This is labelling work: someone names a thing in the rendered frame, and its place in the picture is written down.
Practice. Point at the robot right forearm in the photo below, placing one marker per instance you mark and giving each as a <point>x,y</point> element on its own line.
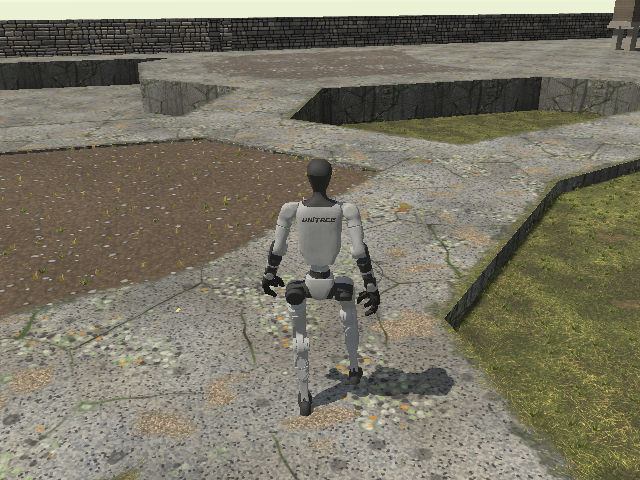
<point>366,271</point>

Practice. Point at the robot left hand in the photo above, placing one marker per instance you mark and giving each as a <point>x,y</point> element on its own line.
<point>274,282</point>

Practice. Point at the robot right thigh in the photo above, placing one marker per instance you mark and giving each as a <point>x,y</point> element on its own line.
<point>344,292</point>

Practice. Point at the left robot upper arm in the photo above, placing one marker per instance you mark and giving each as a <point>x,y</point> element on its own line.
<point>287,213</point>

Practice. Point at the robot left forearm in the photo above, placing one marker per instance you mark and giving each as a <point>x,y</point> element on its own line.
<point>272,265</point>

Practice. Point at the humanoid robot torso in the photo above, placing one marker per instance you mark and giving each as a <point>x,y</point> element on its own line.
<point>319,238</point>

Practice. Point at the robot right hand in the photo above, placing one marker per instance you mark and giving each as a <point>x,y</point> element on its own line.
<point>374,301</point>

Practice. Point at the right robot upper arm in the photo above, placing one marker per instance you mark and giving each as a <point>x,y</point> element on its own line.
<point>351,212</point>

